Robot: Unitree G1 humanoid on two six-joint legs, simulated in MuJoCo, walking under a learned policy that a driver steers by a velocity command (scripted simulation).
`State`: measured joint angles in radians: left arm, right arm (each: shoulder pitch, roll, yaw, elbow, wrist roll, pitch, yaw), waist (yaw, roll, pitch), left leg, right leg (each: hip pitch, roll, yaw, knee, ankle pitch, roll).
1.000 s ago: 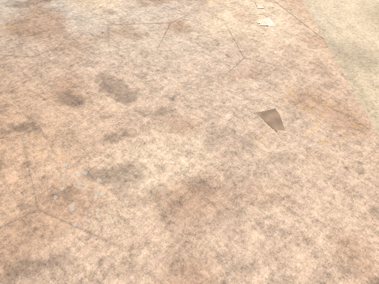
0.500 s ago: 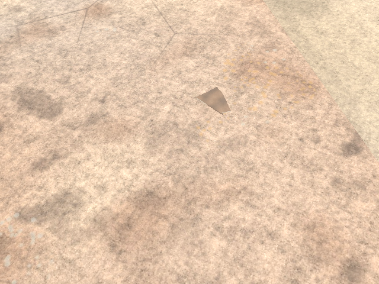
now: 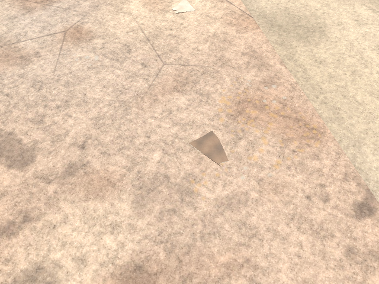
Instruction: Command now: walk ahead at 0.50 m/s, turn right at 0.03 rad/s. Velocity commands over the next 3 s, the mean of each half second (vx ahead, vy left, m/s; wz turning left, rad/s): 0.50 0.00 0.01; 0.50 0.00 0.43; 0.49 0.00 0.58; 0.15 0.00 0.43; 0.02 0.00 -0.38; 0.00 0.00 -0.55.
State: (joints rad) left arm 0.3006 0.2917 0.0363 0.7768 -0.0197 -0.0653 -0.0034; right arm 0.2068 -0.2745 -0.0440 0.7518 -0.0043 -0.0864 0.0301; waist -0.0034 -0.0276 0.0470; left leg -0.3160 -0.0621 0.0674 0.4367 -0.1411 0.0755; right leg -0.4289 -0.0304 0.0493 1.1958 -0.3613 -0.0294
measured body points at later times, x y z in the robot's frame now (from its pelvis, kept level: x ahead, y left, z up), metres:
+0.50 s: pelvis +0.29 -0.07 +0.00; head +0.31 -0.09 +0.45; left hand +0.41 +0.20 -0.10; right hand +0.37 -0.35 -0.13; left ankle +0.21 +0.07 -0.65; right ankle +0.33 -0.16 -0.74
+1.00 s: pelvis +0.56 +0.00 -0.01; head +0.60 +0.02 +0.44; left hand +0.56 +0.29 -0.13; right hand +0.79 -0.21 -0.10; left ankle +0.61 +0.08 -0.74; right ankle +0.45 -0.17 -0.63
